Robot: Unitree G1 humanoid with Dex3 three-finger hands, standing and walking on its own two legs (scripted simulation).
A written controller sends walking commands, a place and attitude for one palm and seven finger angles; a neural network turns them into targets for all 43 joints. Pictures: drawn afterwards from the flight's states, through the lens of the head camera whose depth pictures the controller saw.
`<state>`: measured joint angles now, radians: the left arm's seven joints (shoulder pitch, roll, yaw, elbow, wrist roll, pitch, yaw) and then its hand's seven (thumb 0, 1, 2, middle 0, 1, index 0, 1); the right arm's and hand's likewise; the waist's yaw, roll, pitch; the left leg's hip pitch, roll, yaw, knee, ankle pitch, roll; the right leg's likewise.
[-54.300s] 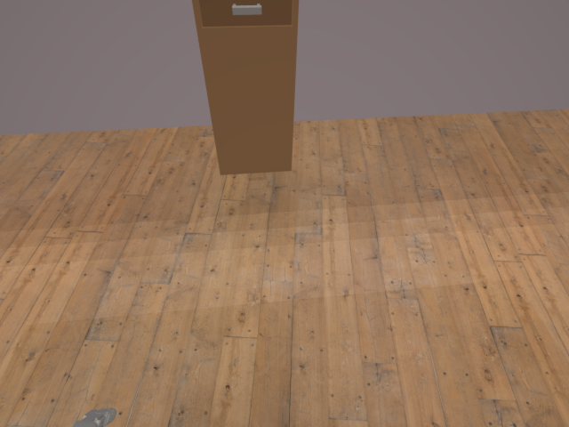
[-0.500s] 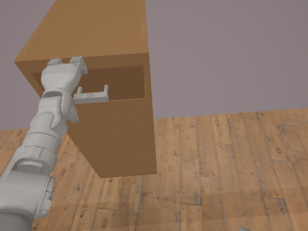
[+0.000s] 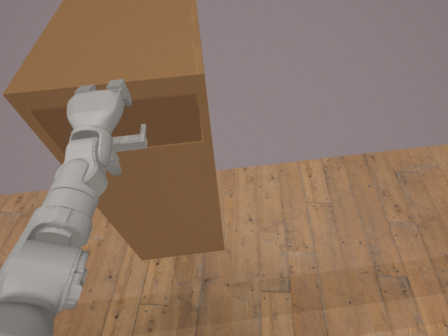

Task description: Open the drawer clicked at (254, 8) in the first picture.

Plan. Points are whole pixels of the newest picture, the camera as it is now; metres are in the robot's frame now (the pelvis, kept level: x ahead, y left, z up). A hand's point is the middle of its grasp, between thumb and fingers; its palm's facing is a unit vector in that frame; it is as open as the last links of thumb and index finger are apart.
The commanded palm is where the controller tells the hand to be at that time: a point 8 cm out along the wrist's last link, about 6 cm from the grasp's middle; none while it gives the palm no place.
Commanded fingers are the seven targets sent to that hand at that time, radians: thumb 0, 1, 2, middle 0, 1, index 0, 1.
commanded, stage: move the hooked fingers above the handle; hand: left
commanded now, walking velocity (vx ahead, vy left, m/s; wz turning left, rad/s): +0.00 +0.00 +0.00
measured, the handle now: (122, 136) +0.51 +0.22 +0.05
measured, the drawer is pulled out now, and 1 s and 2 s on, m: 0.00 0.00 0.00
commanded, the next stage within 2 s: lift the fingers back up to retry in 0.86 s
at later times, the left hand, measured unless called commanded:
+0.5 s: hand (124, 126) +0.47 +0.19 +0.12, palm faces +0.14 -0.04 -0.99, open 13.8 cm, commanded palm +0.44 +0.24 +0.17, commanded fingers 0.00 -0.50 0.30 -0.30 -1.20 -0.30 -1.20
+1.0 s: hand (122, 141) +0.45 +0.19 +0.10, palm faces +0.05 -0.09 -0.99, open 13.8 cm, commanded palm +0.44 +0.23 +0.17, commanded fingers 0.00 -0.50 0.30 -0.30 -1.20 -0.30 -1.20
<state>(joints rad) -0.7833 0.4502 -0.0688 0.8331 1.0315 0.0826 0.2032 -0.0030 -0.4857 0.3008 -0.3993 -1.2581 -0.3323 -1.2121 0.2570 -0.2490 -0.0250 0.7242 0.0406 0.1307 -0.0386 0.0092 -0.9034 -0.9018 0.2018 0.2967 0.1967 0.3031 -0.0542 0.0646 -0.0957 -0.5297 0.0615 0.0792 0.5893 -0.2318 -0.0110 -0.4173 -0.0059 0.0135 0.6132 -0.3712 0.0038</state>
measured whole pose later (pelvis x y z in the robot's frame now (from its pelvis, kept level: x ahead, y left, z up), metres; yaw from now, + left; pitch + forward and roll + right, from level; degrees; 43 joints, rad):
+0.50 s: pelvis +0.00 +0.00 +0.00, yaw +1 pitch +11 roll +0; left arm -0.81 0.42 -0.10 0.80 1.03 0.01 0.23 0.00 -0.49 0.30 -0.43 -1.28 -0.33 -1.21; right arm 0.24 -0.26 -0.03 0.71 0.03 0.11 -0.03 0.01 -0.90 -0.90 0.20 0.30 0.20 0.30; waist -0.06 0.05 -0.09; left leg -0.57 0.06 0.06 0.62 -0.24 -0.01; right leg -0.45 -0.01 0.00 0.63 -0.38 0.01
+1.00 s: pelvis +0.00 +0.00 +0.00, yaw +3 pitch +10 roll -1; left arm -0.75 0.47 -0.14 0.69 0.97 -0.15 0.11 -0.01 -0.49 0.30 -0.32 -1.20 -0.33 -1.20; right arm 0.28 -0.30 -0.08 0.72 0.03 0.09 -0.05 0.01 -0.90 -0.90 0.20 0.30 0.20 0.30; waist -0.05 0.03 -0.06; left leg -0.57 0.05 0.02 0.64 -0.25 -0.01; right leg -0.42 -0.01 -0.04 0.63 -0.39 0.00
